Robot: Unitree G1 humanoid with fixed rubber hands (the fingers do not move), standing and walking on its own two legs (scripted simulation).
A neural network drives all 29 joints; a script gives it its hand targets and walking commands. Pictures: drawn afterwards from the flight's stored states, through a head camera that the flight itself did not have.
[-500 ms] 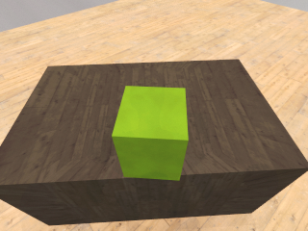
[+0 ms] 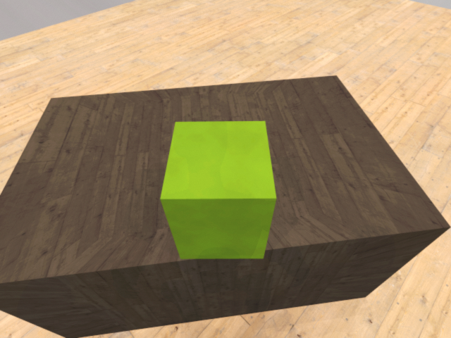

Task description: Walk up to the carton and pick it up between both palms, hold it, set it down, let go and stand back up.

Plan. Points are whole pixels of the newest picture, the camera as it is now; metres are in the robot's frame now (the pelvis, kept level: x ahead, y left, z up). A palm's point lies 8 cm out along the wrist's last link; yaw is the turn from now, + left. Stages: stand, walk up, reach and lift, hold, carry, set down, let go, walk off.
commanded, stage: walk up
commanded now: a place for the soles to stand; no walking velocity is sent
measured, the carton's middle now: (221, 192) +0.44 +0.04 -0.04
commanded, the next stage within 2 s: reach and lift in 0.56 s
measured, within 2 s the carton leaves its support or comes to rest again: neither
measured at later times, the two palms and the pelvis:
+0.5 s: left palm out of the picture +0.12 +0.27 -0.11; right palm out of the picture +0.06 -0.26 -0.14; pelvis +0.00 +0.01 -0.01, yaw -4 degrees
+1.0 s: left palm (114, 322) +0.18 +0.23 -0.09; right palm out of the picture +0.17 -0.25 -0.11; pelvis +0.00 -0.03 -0.02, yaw +4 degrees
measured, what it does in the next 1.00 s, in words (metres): stands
